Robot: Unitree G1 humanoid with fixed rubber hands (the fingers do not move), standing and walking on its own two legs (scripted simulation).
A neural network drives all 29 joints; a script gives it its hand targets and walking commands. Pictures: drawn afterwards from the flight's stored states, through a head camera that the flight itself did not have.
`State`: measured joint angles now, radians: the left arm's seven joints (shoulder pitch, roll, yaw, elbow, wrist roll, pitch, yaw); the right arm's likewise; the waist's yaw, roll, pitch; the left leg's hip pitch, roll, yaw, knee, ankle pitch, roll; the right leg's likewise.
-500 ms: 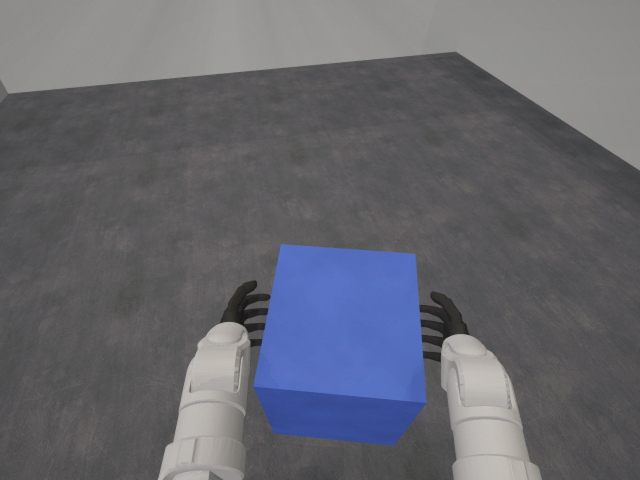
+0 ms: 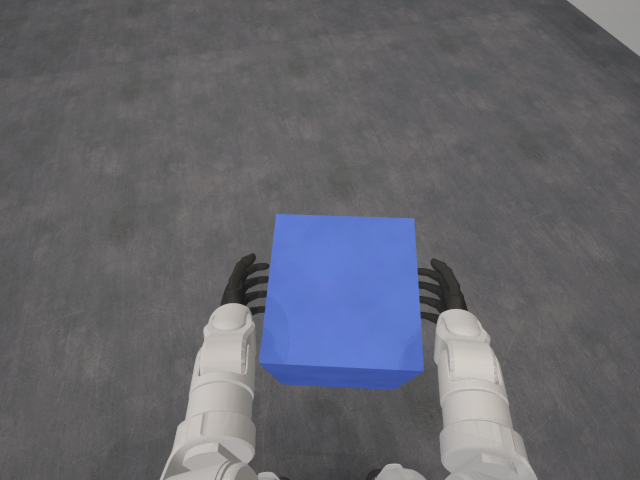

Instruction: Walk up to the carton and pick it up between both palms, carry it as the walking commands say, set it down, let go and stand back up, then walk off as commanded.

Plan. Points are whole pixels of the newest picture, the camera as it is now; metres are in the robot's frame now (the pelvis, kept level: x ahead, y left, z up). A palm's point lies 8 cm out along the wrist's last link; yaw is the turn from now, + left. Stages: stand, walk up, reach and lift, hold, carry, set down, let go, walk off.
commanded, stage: set down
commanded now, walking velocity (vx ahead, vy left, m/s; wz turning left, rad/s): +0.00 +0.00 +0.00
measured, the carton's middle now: (340, 310) +0.38 -0.03 -0.12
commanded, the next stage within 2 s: none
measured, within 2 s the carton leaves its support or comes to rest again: neither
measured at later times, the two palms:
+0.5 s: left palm (256, 320) +0.37 +0.10 -0.11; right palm (436, 319) +0.35 -0.18 -0.11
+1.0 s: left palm (266, 327) +0.39 +0.10 -0.20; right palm (422, 324) +0.38 -0.18 -0.20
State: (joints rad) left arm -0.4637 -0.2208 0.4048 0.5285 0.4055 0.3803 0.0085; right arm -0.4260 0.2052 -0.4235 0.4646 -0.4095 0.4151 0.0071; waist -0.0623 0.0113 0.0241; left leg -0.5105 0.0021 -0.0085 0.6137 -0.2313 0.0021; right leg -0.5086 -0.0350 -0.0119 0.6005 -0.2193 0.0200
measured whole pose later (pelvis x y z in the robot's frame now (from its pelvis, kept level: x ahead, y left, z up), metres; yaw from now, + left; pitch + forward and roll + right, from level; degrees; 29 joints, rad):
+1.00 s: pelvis -0.03 -0.01 -0.14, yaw +0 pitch +38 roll +0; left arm -0.71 -0.23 0.48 0.49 0.32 0.30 0.11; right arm -0.73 0.14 -0.49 0.51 -0.33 0.32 0.00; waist -0.06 0.04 -0.21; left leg -1.57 -0.01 -0.02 1.32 -0.42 -0.02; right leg -1.57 -0.03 0.01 1.32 -0.41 0.02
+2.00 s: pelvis -0.06 -0.01 -0.29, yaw +0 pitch +46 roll +2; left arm -1.09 -0.10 0.52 0.65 0.25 0.31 0.16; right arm -1.12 -0.05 -0.44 0.73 -0.27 0.35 -0.06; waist -0.03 0.05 -0.10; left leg -2.09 -0.06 -0.04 1.82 -0.53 -0.06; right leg -2.12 0.01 0.05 1.82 -0.50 0.02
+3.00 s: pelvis -0.06 -0.01 -0.38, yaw +0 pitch +41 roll +3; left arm -1.32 0.07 0.38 0.82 0.04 0.22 0.21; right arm -1.38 -0.23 -0.28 0.90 -0.09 0.26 -0.07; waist -0.05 0.06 0.22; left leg -2.26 -0.09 -0.04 2.14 -0.59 -0.08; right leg -2.30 0.03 0.06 2.15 -0.55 0.03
